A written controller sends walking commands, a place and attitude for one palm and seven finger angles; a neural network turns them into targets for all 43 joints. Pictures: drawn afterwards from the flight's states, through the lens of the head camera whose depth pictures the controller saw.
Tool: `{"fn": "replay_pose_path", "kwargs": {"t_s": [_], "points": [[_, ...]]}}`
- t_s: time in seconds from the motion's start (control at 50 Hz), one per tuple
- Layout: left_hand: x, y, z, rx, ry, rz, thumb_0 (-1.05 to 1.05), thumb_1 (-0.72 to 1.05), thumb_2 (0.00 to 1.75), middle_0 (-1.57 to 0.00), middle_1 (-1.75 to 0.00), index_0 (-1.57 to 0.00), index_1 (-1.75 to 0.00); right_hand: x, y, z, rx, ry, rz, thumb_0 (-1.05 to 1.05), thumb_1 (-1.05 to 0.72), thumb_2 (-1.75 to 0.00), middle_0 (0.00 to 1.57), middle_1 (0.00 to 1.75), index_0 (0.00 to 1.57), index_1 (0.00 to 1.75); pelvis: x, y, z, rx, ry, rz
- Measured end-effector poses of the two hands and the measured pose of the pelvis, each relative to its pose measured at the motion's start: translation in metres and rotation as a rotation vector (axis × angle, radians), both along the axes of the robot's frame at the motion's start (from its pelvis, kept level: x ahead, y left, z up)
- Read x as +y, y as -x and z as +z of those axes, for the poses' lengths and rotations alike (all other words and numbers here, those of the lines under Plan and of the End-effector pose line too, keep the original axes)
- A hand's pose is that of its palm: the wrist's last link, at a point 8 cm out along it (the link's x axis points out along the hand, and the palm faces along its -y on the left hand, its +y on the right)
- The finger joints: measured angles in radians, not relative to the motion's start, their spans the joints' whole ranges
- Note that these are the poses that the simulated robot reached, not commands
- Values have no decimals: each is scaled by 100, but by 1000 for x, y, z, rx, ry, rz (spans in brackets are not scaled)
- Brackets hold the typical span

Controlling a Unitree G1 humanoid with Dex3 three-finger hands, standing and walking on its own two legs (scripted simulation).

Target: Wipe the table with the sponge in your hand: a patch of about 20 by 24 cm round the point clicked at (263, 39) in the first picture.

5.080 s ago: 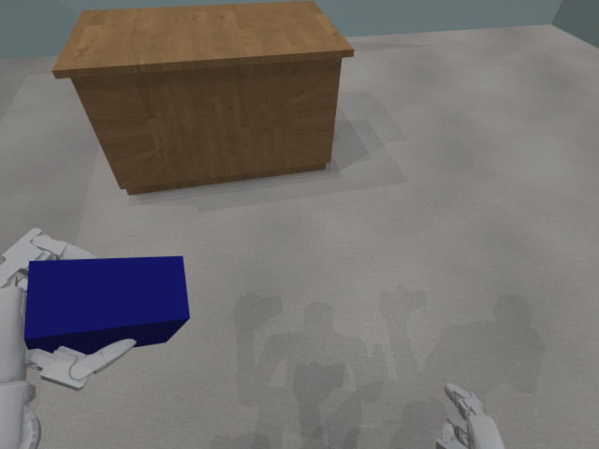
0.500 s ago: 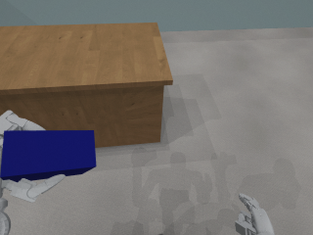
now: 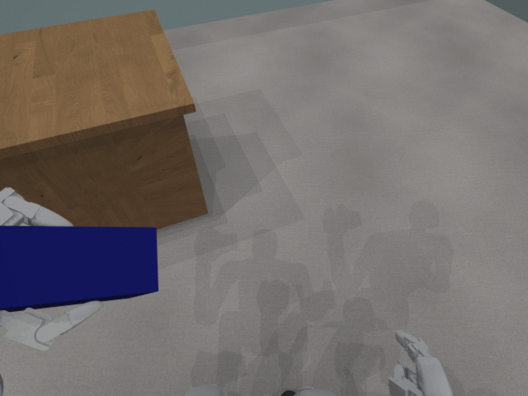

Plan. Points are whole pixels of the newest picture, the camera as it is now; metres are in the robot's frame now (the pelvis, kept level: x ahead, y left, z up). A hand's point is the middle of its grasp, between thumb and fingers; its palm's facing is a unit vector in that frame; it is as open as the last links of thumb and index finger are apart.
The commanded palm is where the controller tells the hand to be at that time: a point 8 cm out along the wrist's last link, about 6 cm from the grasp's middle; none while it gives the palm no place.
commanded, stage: take the last steps up to it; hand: left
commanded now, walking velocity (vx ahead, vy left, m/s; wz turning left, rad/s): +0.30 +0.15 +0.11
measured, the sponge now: (101, 268) +0.23 +0.18 +0.15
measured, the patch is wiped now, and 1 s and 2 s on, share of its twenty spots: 0.00 0.00 0.00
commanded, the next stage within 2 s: none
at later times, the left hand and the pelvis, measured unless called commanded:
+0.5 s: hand (70, 274) +0.22 +0.20 +0.18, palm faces +0.38 -0.80 -0.46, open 10.6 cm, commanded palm +0.15 +0.25 +0.18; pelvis +0.01 -0.03 +0.01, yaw +3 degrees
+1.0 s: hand (63, 195) +0.31 +0.23 +0.18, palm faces +0.40 -0.75 -0.52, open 10.6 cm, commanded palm +0.25 +0.29 +0.18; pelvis +0.10 +0.00 -0.01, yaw +3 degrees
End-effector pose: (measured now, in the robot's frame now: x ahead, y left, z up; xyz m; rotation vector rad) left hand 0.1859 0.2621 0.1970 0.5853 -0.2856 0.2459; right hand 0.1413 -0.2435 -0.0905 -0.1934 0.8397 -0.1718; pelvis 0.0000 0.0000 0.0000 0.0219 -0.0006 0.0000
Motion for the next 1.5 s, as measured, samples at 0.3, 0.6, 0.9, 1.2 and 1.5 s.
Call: {"fn": "replay_pose_path", "kwargs": {"t_s": [0.3,0.6,0.9,1.2,1.5], "points": [[3,27,-7,-25,61,143,-1,-53,99,-66,-136,-68,-136,-12,15,5,-64,1,0,1,-91,-90,20,30,20,30,-17,0,4,-10,32,16],[-15,1,4,26,-1,109,-1,-53,99,-66,-136,-68,-136,-18,-30,3,10,-18,65,1,-91,-90,20,30,20,30,-27,-22,14,11,-29,51],[23,-69,-3,-54,30,99,-1,-53,99,-66,-136,-68,-136,38,-107,5,-112,-59,52,1,-91,-90,20,30,20,30,7,-80,-2,9,-11,40],[31,-117,-5,17,36,168,-1,-53,99,-66,-136,-68,-136,27,-160,-7,41,-31,112,2,-91,-90,20,30,20,30,10,-144,9,9,-26,77],[94,-203,-3,-110,20,94,-1,-53,99,-66,-136,-68,-136,83,-241,13,-120,-5,31,1,-91,-90,20,30,20,30,66,-210,-5,2,2,42]]}}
